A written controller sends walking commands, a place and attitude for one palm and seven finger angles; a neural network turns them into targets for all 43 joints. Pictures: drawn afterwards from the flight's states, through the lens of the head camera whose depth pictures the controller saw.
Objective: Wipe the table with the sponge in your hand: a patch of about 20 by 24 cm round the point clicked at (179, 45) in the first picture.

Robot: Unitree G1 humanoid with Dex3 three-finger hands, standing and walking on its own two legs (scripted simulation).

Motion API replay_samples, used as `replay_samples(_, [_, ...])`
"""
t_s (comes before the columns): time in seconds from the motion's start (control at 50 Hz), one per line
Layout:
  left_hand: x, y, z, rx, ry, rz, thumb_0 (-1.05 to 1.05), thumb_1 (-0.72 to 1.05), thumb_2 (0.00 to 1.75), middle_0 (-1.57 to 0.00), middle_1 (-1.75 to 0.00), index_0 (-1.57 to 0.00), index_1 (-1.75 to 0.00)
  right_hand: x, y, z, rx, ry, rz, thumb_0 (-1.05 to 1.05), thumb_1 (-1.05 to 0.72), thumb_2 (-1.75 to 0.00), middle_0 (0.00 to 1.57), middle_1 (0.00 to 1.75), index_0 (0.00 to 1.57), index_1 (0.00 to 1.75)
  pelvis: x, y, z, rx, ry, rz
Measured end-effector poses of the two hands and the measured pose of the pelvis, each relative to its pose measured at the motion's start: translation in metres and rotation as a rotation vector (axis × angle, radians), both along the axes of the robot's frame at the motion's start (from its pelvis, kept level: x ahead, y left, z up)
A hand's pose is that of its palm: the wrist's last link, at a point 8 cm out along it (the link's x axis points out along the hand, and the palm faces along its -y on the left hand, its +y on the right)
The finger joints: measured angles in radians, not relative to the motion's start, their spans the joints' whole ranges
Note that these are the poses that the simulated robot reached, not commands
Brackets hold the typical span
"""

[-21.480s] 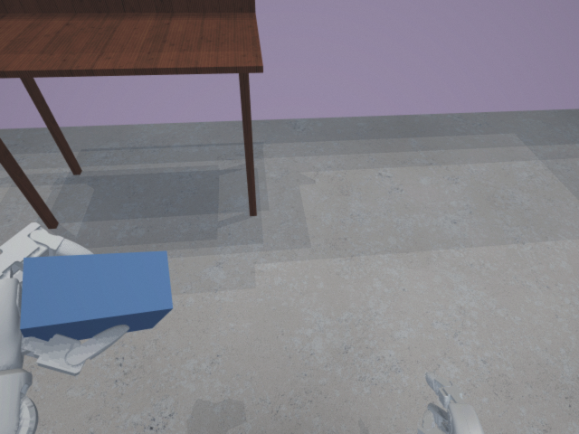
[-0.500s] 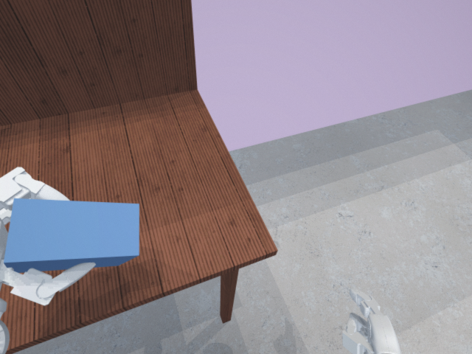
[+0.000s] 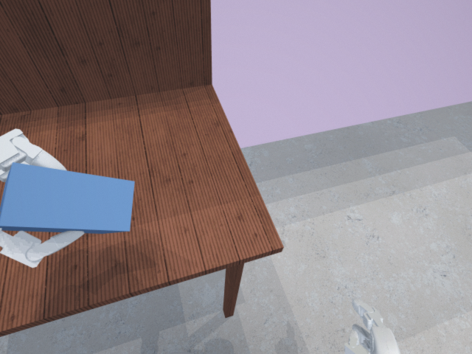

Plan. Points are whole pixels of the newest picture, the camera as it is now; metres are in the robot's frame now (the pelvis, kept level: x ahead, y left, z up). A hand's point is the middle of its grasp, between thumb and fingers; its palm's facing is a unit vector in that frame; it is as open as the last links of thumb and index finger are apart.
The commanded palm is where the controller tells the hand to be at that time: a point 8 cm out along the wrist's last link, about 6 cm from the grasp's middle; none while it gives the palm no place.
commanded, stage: come to a stop and stand still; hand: left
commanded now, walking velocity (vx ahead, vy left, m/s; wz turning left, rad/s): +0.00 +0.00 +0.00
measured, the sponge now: (84, 206) +0.25 +0.23 +0.15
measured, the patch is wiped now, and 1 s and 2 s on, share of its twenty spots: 0.00 0.00 0.00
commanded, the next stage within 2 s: look again from close up in 0.92 s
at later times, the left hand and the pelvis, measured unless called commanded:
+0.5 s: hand out of the picture +0.21 +0.33 +0.16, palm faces +0.44 -0.84 -0.31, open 10.1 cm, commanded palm +0.15 +0.35 +0.18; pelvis -0.01 +0.07 +0.00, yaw +0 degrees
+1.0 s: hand out of the picture +0.23 +0.34 +0.16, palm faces +0.37 -0.86 -0.36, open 10.1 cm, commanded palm +0.17 +0.37 +0.18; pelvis +0.01 +0.09 +0.00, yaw +0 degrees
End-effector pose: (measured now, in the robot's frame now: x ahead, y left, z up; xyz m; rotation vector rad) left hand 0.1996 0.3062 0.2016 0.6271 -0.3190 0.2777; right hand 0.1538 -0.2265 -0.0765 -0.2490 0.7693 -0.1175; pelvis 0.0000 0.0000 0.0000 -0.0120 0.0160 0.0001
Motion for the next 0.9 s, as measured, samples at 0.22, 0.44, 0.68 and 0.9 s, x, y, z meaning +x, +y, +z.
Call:
replay_samples(0.22, [-0.026, -0.007, -0.037, -0.176, 0.085, -0.062, -0.02, -0.51, 1.04, -0.71, -1.35, -0.75, -1.34, -0.019, 0.005, 0.011, -0.015, -0.085, -0.049, 0.01, -0.90, -0.89, 0.20, 0.30, 0.20, 0.30, -0.012, 0.030, -0.002, 0.002, -0.018, -0.021])
replay_samples(0.44, [-0.035, 0.059, -0.026, -0.207, -0.067, 0.093, -0.02, -0.51, 1.04, -0.71, -1.35, -0.75, -1.34, -0.008, 0.073, 0.016, 0.009, -0.083, 0.050, 0.01, -0.90, -0.89, 0.20, 0.30, 0.20, 0.30, -0.012, 0.062, 0.002, -0.005, -0.033, -0.003])
replay_samples(0.68, [-0.014, 0.068, -0.034, -0.214, -0.014, 0.020, -0.02, -0.51, 1.04, -0.71, -1.35, -0.75, -1.34, 0.022, 0.113, 0.024, 0.034, -0.117, 0.093, 0.01, -0.90, -0.89, 0.21, 0.30, 0.20, 0.30, 0.002, 0.084, 0.003, -0.017, -0.022, -0.001])
replay_samples(0.9, [-0.011, 0.078, -0.032, -0.204, -0.008, 0.028, -0.02, -0.51, 1.04, -0.71, -1.35, -0.75, -1.34, 0.025, 0.103, 0.024, -0.007, -0.086, 0.063, 0.01, -0.90, -0.89, 0.21, 0.30, 0.20, 0.30, 0.008, 0.092, 0.003, -0.019, -0.022, 0.001])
